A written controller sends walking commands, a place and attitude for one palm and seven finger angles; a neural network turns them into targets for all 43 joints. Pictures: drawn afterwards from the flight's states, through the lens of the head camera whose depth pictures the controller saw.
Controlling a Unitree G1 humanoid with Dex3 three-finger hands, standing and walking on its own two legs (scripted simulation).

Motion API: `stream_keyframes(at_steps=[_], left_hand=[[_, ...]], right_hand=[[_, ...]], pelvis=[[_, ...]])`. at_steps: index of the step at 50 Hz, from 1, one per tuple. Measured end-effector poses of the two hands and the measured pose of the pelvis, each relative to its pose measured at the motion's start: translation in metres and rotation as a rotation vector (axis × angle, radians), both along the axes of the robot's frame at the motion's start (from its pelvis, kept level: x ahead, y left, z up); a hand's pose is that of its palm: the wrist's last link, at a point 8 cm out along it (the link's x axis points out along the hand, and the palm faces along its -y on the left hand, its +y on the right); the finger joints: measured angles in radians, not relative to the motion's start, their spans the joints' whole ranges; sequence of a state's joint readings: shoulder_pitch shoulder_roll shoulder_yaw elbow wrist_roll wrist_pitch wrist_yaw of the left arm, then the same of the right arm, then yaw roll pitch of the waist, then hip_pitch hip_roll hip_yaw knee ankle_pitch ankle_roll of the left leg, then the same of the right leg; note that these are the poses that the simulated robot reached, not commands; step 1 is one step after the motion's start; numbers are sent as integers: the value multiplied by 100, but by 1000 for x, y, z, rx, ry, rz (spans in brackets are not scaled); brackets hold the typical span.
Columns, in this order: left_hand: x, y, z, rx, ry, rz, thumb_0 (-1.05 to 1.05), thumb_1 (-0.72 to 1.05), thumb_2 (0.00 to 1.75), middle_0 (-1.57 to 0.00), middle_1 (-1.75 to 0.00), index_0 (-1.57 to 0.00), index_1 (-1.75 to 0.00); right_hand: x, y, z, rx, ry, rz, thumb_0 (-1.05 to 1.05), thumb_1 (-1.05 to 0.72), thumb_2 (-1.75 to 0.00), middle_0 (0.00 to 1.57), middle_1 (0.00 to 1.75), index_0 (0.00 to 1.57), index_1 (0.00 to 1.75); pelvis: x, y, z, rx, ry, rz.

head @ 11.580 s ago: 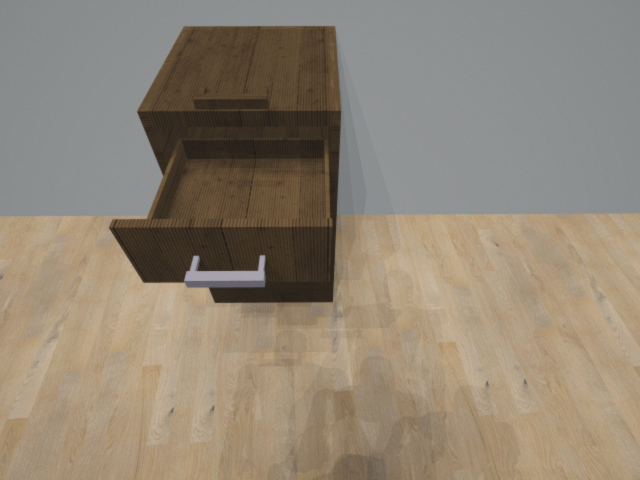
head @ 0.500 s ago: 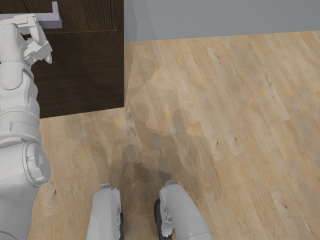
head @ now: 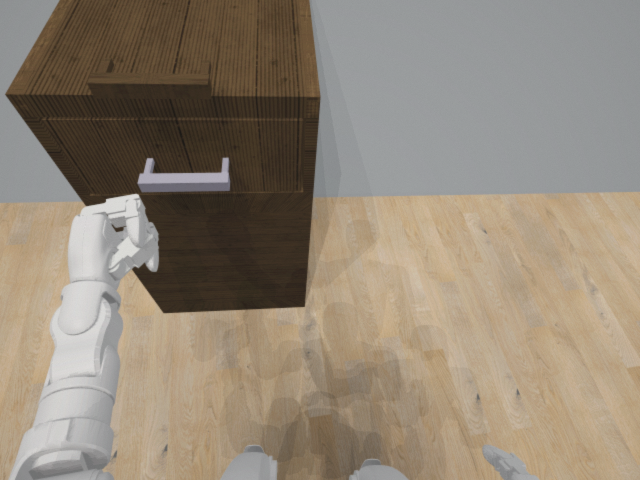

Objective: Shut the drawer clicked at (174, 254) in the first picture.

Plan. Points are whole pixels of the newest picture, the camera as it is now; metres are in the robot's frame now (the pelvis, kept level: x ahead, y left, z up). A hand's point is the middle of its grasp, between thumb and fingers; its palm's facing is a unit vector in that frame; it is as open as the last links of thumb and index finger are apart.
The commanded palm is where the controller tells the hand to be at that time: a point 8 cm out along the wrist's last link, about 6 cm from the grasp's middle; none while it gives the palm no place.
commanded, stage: draw the hand back to the body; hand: left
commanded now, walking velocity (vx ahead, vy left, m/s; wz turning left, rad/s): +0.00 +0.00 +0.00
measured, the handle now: (186, 173) +0.58 +0.23 -0.04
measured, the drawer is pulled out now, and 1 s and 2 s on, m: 0.00 0.00 0.00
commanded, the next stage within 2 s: step back with the hand held close in 0.98 s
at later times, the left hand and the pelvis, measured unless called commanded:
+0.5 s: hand (60, 297) +0.27 +0.23 +0.16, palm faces +0.28 -0.91 -0.29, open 3.2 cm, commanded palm +0.22 +0.27 +0.18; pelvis +0.01 +0.00 +0.06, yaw +1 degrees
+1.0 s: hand out of the picture +0.19 +0.23 +0.22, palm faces +0.42 -0.82 -0.38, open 3.2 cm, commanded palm +0.14 +0.27 +0.25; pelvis +0.01 -0.02 +0.07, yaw +1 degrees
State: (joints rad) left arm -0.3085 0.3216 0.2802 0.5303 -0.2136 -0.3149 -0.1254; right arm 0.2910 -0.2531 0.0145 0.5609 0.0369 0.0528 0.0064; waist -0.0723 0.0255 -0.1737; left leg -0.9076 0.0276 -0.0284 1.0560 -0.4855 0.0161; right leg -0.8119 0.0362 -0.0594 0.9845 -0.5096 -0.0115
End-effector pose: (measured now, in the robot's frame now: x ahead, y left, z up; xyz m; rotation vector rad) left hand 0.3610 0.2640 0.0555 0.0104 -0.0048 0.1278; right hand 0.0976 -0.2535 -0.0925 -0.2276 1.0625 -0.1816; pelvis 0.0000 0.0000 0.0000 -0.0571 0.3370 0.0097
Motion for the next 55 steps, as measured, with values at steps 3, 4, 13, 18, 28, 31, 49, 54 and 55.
stream_keyframes(at_steps=[3, 4, 13, 18, 28, 31, 49, 54, 55], left_hand=[[-15, -5, 12, 14, -27, -43, 2, 90, 90, -140, -160, -140, -160], [-20, -7, 15, 16, -27, -60, 2, 90, 90, -140, -160, -140, -160], [-70, -6, 53, 202, 103, 23, 2, 90, 90, -140, -159, -140, -160], [-97, 5, 86, 263, 95, 117, 2, 89, 90, -140, -159, -140, -160], [-145, 3, 129, 294, 37, 176, 1, 89, 90, -140, -159, -140, -160], [-160, 3, 143, 316, 11, 191, 1, 89, 90, -140, -159, -140, -160], [-216, 3, 184, 423, -76, 304, 1, 89, 90, -141, -159, -140, -160], [-210, -3, 177, 404, -62, 289, 1, 89, 90, -141, -159, -140, -160], [-209, -5, 180, 408, -72, 283, 1, 89, 90, -141, -159, -140, -160]], right_hand=[[21, -3, 14, -18, -77, 19, 0, -91, -89, 20, 30, 20, 30], [27, -3, 18, -20, -100, 23, 0, -91, -89, 20, 30, 20, 30], [60, 17, 53, 15, -236, 10, 1, -91, -89, 19, 30, 20, 30], [74, 33, 64, 49, -280, 43, 1, -91, -89, 20, 30, 20, 30], [95, 43, 83, 77, -359, 113, 1, -90, -89, 20, 30, 20, 30], [99, 41, 87, 76, -381, 126, 1, -90, -89, 20, 30, 20, 30], [103, 26, 85, 79, -412, 148, 1, -90, -89, 20, 30, 20, 30], [97, 21, 84, 64, -406, 141, 1, -90, -89, 20, 30, 20, 30], [96, 21, 84, 62, -409, 138, 1, -90, -89, 20, 30, 20, 30]], pelvis=[[1, 1, 6, 0, -39, 7], [1, 2, 8, 0, -51, 9], [4, 5, 35, 31, -173, -9], [8, 5, 48, 41, -237, -5], [14, 1, 64, 53, -332, 1], [16, -1, 66, 55, -348, 3], [14, -15, 69, 58, -386, 13], [16, -17, 69, 60, -386, 8], [16, -17, 69, 60, -386, 7]])
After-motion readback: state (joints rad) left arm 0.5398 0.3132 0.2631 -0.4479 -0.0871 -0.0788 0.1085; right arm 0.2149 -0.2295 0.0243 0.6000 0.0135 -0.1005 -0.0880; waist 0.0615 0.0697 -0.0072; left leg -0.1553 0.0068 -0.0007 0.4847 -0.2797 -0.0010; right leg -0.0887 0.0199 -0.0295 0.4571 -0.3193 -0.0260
